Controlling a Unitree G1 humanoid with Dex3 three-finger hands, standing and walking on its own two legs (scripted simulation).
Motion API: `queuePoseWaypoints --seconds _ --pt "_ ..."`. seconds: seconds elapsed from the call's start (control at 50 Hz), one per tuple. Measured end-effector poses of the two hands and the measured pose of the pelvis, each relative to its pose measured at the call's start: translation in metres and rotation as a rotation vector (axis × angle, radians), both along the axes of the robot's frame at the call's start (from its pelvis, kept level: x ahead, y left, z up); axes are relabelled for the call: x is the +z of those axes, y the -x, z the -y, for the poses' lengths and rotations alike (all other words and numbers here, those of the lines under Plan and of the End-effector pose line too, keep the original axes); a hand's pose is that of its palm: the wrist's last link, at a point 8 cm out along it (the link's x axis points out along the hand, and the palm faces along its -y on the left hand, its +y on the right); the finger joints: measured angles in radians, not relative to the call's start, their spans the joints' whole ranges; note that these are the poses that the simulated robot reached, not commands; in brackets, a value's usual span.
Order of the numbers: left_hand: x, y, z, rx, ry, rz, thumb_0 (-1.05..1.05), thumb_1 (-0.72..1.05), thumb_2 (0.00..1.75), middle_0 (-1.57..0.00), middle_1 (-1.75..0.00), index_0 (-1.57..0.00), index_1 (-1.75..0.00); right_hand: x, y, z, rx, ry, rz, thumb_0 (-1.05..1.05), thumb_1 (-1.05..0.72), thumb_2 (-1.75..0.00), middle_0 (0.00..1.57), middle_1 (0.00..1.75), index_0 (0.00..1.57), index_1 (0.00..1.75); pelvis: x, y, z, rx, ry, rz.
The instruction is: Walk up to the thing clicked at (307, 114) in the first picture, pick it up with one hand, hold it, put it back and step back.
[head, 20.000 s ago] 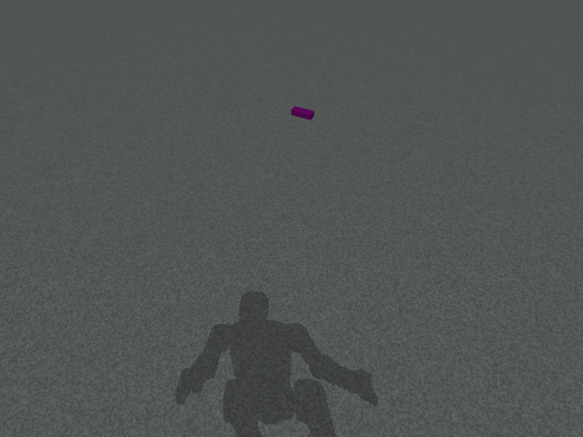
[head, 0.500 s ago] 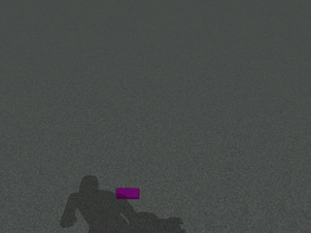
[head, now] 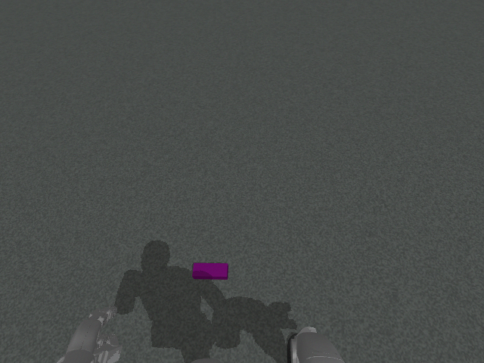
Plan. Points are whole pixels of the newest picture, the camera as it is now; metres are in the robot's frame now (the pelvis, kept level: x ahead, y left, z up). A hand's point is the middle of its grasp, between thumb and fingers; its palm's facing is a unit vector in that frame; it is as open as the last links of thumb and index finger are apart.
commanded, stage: walk up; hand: left
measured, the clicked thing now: (210, 271) +0.52 +0.19 -0.72
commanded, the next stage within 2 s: none
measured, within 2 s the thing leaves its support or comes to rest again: neither
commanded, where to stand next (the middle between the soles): +0.12 -0.03 m, yaw -2 degrees
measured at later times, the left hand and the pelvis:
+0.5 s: hand out of the picture +0.06 +0.24 -0.11, palm faces -0.06 -0.90 -0.44, open 7.3 cm; pelvis +0.03 -0.04 +0.02, yaw -2 degrees
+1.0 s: hand out of the picture +0.10 +0.25 -0.16, palm faces -0.13 -0.92 -0.36, open 7.3 cm; pelvis -0.02 -0.02 -0.01, yaw -7 degrees
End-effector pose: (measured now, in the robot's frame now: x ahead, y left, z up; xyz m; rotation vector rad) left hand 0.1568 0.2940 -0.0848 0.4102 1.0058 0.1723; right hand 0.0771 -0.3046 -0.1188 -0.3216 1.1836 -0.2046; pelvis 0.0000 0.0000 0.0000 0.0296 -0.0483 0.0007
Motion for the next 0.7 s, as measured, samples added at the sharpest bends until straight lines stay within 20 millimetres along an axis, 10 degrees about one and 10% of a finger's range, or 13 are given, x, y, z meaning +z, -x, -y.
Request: queuePoseWaypoints --seconds 0.14,0.34,0.56,0.7 --pt "-0.009 0.031 -0.009 0.042 0.066 -0.051 0.00 0.91 0.90 -0.20 -0.30 -0.21 -0.30 0.029 0.050 0.012 -0.025 0.110 -0.045 0.01 -0.90 -0.90 0.21 0.30 0.21 0.30 0.008 0.009 0.001 -0.003 0.007 0.012" --pt "-0.008 0.087 0.001 0.026 0.028 -0.234 0.01 0.91 0.90 -0.20 -0.30 -0.21 -0.30 0.061 0.079 0.086 -0.079 0.167 -0.065 0.01 -0.90 -0.90 0.21 0.30 0.21 0.30 0.016 -0.010 0.036 -0.072 0.040 -0.002" --pt "0.029 0.107 -0.003 0.088 -0.097 -0.185 0.01 0.90 0.90 -0.21 -0.30 -0.21 -0.30 0.026 -0.002 0.064 0.010 0.018 -0.014 0.01 -0.91 -0.90 0.20 0.30 0.20 0.30 0.019 -0.034 0.033 -0.045 0.047 0.024" --pt "0.017 0.072 -0.044 0.088 -0.150 -0.180 0.01 0.90 0.90 -0.21 -0.30 -0.21 -0.30 0.001 -0.042 0.015 -0.001 -0.016 0.057 0.01 -0.91 -0.90 0.20 0.30 0.20 0.30 0.000 -0.034 0.004 -0.040 0.008 0.008"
